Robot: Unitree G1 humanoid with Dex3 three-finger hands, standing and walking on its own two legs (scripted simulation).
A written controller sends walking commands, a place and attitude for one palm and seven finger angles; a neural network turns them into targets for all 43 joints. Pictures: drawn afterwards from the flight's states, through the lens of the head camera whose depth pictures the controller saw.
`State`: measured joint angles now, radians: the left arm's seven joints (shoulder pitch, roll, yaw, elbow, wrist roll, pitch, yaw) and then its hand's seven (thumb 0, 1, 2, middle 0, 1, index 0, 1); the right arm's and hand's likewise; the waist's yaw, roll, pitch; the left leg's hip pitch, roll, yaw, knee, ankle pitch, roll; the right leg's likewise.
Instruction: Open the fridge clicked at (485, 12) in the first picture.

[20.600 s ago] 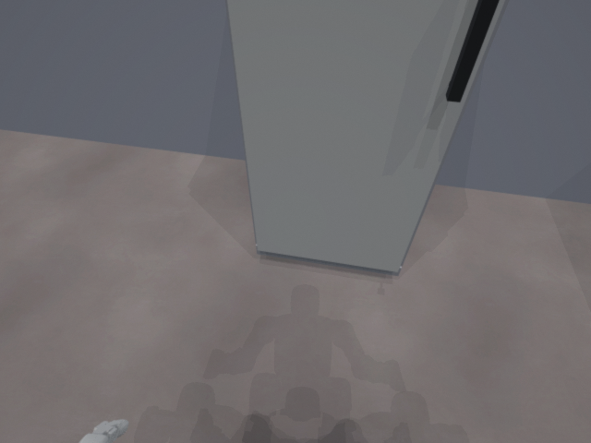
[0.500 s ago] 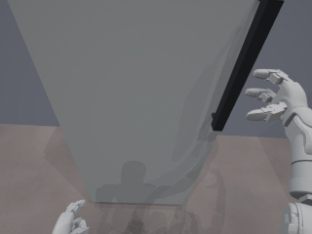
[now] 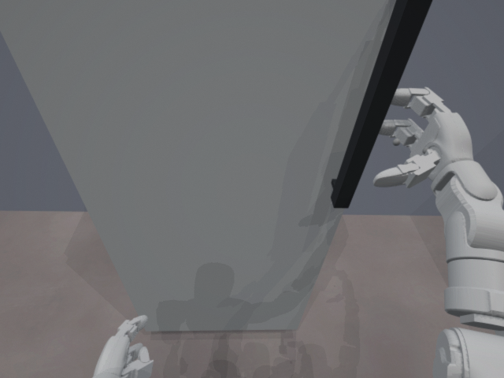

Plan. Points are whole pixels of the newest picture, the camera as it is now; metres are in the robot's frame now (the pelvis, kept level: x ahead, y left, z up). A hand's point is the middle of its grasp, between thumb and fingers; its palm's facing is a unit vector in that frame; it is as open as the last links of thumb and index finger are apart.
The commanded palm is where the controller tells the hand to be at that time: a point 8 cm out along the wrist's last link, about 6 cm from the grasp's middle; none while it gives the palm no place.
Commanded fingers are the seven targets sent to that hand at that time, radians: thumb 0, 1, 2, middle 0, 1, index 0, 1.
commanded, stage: move the hooked fingers beside the handle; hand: right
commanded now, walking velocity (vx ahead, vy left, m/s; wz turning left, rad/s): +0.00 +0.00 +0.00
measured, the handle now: (363, 117) +0.45 -0.14 +0.24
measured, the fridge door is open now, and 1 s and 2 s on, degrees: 0 0 0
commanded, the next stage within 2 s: feel for the door with the fingertips in 1.28 s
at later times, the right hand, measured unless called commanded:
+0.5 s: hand (397, 153) +0.40 -0.19 +0.21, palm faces -0.01 +1.00 -0.04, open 14.0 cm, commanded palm +0.36 -0.24 +0.22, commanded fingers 0.00 0.50 -0.30 0.30 1.20 0.30 1.20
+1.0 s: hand (404, 144) +0.38 -0.18 +0.24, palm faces -0.07 +1.00 -0.03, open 14.0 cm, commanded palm +0.36 -0.24 +0.22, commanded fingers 0.00 0.50 -0.30 0.30 1.20 0.30 1.20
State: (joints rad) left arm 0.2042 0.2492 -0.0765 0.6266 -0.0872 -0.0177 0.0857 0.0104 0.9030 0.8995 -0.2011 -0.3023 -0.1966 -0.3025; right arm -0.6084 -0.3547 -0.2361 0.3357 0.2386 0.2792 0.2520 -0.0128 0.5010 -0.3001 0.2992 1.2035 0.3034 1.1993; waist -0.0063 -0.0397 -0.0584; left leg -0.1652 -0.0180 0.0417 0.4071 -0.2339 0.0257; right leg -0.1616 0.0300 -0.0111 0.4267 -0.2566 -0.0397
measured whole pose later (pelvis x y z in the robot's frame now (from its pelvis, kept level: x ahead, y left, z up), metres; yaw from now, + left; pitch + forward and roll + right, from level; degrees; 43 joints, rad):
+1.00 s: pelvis +0.00 +0.00 +0.00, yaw +0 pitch -1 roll +0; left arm 0.22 0.26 -0.07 0.63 -0.09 -0.03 0.09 0.01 0.90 0.90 -0.20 -0.30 -0.20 -0.30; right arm -0.59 -0.38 -0.26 0.33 0.24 0.26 0.27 -0.01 0.50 -0.30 0.30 1.20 0.30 1.20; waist 0.00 -0.03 -0.05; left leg -0.16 -0.03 0.05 0.40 -0.23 0.03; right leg -0.16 0.02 -0.01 0.43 -0.26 -0.03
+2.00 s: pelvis +0.01 +0.00 +0.00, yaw +0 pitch +0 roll +1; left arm 0.22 0.25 -0.07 0.64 -0.09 0.00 0.08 0.01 0.90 0.90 -0.20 -0.30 -0.20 -0.30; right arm -0.60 -0.32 -0.23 0.32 0.23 0.32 0.20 -0.01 0.50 -0.30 0.30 1.20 0.30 1.20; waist 0.00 -0.04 -0.06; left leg -0.16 -0.02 0.03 0.40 -0.23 0.02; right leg -0.15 0.03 -0.02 0.42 -0.26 -0.04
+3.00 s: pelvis -0.01 +0.00 +0.00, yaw +0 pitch +0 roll +0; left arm 0.23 0.26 -0.05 0.65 -0.09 -0.01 0.08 0.01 0.90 0.90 -0.20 -0.30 -0.20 -0.30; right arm -0.70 -0.31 -0.20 0.49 0.21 0.28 0.17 -0.01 0.50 -0.30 0.30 1.21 0.30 1.20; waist 0.01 -0.05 -0.05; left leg -0.17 -0.02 0.03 0.38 -0.20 0.03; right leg -0.17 0.02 -0.02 0.41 -0.23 -0.04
